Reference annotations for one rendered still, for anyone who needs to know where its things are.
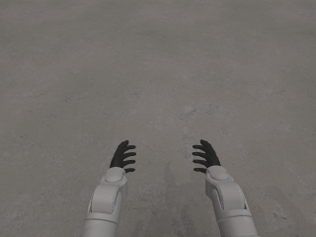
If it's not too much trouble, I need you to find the right robot forearm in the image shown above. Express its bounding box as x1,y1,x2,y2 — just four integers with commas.
205,165,261,237

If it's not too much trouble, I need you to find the robot left hand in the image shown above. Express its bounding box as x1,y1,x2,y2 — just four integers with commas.
110,140,136,173

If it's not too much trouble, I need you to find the left robot forearm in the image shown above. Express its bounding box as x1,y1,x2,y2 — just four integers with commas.
80,167,127,237

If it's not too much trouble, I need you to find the robot right hand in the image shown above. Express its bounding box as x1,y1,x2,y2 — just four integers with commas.
192,139,221,174

